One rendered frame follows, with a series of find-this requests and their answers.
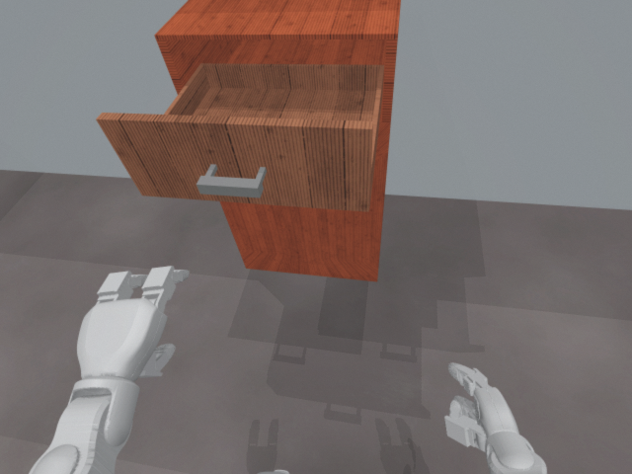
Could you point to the robot right hand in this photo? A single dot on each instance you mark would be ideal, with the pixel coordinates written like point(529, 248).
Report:
point(470, 423)

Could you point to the handle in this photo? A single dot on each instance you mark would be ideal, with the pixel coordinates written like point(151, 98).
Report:
point(234, 187)

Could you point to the robot left forearm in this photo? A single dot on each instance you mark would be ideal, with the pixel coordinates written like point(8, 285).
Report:
point(93, 428)

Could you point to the drawer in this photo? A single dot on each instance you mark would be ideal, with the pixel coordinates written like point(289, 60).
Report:
point(313, 126)

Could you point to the robot left hand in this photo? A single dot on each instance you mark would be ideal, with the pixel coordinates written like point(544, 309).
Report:
point(118, 336)

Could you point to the robot right forearm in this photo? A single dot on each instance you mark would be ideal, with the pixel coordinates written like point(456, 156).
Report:
point(511, 453)

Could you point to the cabinet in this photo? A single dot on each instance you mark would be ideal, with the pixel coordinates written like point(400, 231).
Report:
point(290, 239)

